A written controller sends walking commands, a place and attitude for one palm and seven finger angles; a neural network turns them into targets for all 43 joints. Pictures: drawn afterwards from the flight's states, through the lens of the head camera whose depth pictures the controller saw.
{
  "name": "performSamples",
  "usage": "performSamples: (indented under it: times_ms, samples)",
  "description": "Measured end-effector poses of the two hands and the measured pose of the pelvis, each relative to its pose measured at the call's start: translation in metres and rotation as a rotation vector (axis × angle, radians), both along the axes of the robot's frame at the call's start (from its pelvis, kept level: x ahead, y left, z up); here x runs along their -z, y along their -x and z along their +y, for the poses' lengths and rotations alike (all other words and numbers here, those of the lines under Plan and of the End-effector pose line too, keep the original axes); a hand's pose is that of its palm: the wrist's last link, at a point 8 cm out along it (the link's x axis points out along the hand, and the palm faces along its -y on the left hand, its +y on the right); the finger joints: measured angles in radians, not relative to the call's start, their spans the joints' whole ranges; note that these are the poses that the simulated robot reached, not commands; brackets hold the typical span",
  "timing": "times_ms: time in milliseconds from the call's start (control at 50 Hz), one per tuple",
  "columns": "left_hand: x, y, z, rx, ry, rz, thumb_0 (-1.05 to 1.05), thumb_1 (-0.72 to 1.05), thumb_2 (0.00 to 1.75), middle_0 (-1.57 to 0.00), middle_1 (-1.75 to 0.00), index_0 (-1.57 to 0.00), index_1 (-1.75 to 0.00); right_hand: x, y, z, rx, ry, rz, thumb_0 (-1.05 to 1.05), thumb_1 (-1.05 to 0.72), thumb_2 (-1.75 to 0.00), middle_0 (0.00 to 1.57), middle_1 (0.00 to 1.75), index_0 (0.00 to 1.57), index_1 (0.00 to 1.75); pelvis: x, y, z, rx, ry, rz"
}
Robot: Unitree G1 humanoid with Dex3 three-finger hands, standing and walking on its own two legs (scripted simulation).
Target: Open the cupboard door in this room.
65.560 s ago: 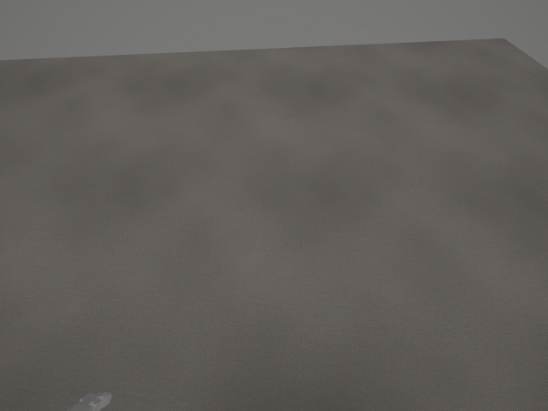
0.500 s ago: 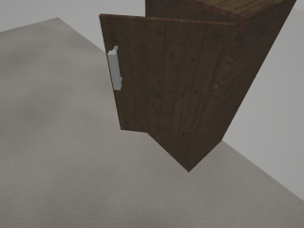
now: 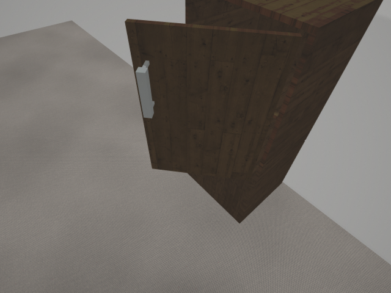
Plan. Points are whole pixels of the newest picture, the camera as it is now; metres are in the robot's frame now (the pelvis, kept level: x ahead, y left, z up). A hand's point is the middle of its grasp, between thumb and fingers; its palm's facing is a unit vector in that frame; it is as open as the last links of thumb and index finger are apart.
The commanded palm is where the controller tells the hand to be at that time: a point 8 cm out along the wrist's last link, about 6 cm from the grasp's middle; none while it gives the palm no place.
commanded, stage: look again from close up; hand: left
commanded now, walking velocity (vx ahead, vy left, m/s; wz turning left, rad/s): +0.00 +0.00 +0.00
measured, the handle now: (147, 89) +0.61 +0.17 +0.08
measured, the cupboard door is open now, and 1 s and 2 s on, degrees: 41 41 41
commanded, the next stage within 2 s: shuffle to correct the standing spot in 0.08 s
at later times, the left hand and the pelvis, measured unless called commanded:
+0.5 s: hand out of the picture +0.01 +0.16 -0.19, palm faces +0.01 -0.99 -0.17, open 7.4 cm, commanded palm none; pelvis +0.04 +0.00 -0.01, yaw -2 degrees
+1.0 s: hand out of the picture +0.07 +0.18 -0.17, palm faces -0.04 -0.97 -0.24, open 7.4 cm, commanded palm none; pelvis +0.00 +0.00 -0.01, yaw -2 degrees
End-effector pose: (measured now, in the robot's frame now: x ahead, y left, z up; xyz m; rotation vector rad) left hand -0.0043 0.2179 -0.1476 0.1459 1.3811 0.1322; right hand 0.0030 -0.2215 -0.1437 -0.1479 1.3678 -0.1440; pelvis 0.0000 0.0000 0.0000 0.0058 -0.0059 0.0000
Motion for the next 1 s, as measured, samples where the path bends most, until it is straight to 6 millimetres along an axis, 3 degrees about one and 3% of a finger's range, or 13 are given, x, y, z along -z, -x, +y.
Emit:
performSamples:
  times_ms: [300,480,600,780,900,1000]
  samples:
    - [0.001,-0.010,-0.001,-0.002,-0.002,0.003,0.00,0.91,0.89,-0.20,-0.30,-0.20,-0.30,0.003,-0.004,-0.001,0.009,-0.007,0.016,0.01,-0.91,-0.90,0.20,0.30,0.20,0.30,0.002,-0.011,-0.002,0.012,-0.002,-0.003]
    - [0.008,-0.012,-0.004,-0.020,0.013,0.068,0.00,0.91,0.89,-0.20,-0.30,-0.20,-0.30,0.009,-0.007,0.002,0.039,-0.007,0.059,0.01,-0.91,-0.90,0.20,0.30,0.20,0.30,0.009,-0.036,-0.001,0.031,0.002,0.006]
    - [0.007,-0.029,-0.004,-0.013,0.005,0.074,0.00,0.91,0.89,-0.20,-0.30,-0.20,-0.30,0.008,-0.019,0.009,0.059,0.002,0.056,0.01,-0.91,-0.90,0.20,0.30,0.20,0.30,0.007,-0.046,0.001,0.032,-0.001,0.009]
    - [0.000,-0.063,0.011,0.016,-0.057,-0.033,0.01,0.92,0.89,-0.20,-0.30,-0.20,-0.30,0.009,-0.026,-0.001,0.069,0.014,0.025,0.02,-0.93,-0.90,0.20,0.30,0.20,0.30,0.007,-0.034,-0.003,0.034,-0.010,0.020]
    - [-0.001,-0.071,0.013,0.071,-0.070,-0.105,0.00,0.91,0.89,-0.20,-0.30,-0.20,-0.30,0.009,-0.031,-0.011,0.067,0.013,-0.058,0.01,-0.92,-0.90,0.20,0.30,0.20,0.30,0.011,-0.016,-0.001,0.034,0.012,0.018]
    - [-0.005,-0.074,0.015,0.085,-0.055,-0.157,0.00,0.91,0.89,-0.20,-0.30,-0.20,-0.30,0.006,-0.032,-0.009,0.036,0.015,-0.124,0.01,-0.92,-0.90,0.20,0.30,0.20,0.30,0.010,-0.004,0.004,0.032,0.006,-0.005]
